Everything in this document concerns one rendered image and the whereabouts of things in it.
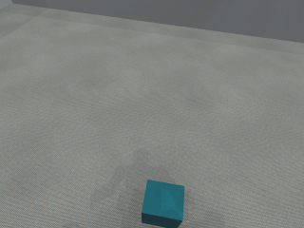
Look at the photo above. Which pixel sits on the carton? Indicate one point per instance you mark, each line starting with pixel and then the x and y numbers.
pixel 163 204

